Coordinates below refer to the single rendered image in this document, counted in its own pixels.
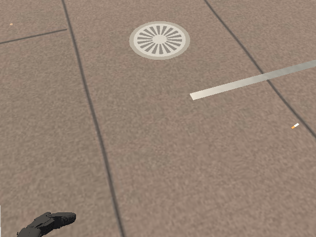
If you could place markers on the robot left hand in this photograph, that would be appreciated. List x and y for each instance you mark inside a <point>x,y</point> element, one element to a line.
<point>46,223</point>

